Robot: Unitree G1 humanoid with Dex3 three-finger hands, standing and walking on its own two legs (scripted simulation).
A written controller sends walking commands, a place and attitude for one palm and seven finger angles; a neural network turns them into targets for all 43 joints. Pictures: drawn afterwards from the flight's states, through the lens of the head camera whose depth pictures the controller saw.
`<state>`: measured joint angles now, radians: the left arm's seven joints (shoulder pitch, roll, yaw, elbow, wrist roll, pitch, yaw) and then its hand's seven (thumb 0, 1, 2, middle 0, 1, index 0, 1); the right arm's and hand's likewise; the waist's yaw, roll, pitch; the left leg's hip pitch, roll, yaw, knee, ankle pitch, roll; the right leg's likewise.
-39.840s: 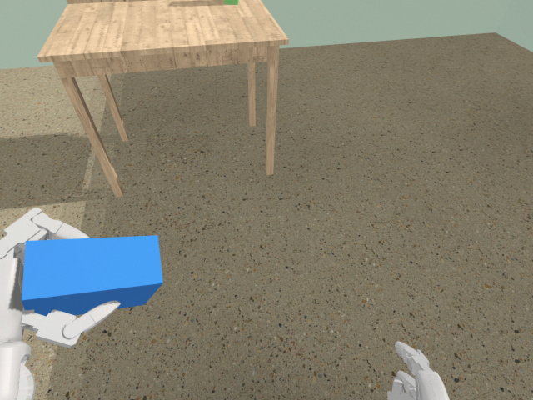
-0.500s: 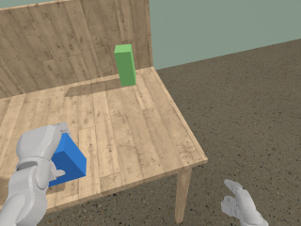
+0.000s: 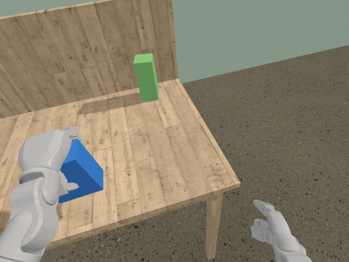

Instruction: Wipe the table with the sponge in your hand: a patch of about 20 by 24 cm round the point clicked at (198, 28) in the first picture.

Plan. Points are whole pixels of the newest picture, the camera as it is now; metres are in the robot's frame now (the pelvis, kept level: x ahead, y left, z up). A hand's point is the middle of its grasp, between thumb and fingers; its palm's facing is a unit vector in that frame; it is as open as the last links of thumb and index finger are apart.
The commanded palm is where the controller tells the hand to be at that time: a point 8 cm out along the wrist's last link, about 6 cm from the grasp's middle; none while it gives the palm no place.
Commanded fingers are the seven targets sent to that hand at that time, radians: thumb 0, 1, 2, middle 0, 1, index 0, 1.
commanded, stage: lift the sponge slowly off the table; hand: left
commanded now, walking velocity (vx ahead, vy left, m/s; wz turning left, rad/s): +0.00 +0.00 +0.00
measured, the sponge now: (73, 177) +0.24 +0.28 +0.09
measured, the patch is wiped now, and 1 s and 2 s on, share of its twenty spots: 1.00 1.00 1.00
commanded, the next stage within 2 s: bring the sponge back beside the body in 0.42 s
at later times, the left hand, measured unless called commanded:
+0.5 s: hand (65, 154) +0.25 +0.27 +0.16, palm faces +0.12 -0.09 -0.99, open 10.0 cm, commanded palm +0.21 +0.28 +0.23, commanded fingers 0.00 0.10 1.30 -1.20 -1.60 -1.20 -1.60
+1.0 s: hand (61, 170) +0.22 +0.27 +0.15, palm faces +0.10 -0.10 -0.99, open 10.0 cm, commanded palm +0.18 +0.28 +0.22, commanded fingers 0.00 0.10 1.30 -1.20 -1.60 -1.20 -1.60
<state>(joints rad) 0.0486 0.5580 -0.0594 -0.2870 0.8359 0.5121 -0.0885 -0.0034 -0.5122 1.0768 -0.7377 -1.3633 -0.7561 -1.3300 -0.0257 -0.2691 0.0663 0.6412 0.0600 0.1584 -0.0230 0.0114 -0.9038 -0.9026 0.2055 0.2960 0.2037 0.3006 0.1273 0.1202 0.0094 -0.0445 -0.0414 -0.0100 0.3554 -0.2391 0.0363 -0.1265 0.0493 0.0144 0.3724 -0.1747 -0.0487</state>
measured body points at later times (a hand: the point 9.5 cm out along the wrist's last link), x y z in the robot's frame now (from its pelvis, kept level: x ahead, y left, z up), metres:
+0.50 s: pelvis +0.00 -0.01 +0.00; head -0.01 -0.06 +0.45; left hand +0.24 +0.27 +0.22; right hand +0.25 -0.20 -0.09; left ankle -0.03 +0.10 -0.75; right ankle +0.02 -0.09 -0.75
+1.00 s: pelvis -0.01 -0.01 +0.00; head -0.02 -0.06 +0.44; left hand +0.21 +0.27 +0.20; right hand +0.26 -0.20 -0.08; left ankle -0.03 +0.10 -0.75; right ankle +0.02 -0.09 -0.75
